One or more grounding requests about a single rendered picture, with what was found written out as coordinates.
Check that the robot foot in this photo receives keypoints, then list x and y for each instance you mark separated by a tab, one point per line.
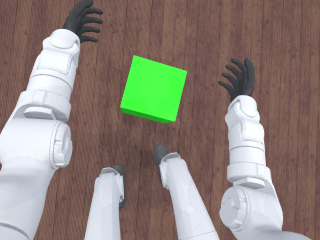
160	151
119	168

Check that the robot right upper arm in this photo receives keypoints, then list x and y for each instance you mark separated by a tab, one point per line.
254	215

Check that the robot right forearm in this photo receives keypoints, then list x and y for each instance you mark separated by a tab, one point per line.
247	162

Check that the left robot foot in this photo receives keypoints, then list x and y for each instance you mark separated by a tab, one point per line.
119	168

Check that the carton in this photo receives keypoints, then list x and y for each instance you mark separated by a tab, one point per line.
153	90

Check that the robot left upper arm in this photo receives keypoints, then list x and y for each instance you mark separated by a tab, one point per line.
31	150

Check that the left robot hand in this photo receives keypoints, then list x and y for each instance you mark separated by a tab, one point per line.
77	18

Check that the robot left forearm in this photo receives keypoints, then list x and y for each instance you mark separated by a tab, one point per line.
51	81

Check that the right robot hand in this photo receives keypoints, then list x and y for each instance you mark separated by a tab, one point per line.
244	85

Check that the right robot foot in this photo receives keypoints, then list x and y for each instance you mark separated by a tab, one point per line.
160	151

